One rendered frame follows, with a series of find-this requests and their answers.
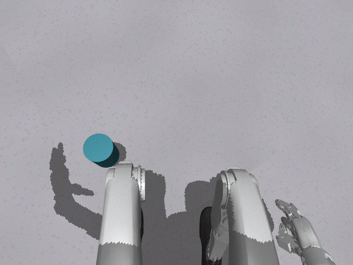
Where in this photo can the right robot hand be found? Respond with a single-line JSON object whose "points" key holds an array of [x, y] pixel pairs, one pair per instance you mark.
{"points": [[303, 233]]}

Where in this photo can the right robot arm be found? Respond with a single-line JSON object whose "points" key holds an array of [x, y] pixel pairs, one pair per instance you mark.
{"points": [[316, 256]]}

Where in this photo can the right robot foot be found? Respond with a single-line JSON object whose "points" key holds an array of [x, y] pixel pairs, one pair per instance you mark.
{"points": [[205, 230]]}

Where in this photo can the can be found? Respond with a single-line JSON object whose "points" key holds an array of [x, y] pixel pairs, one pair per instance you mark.
{"points": [[100, 149]]}

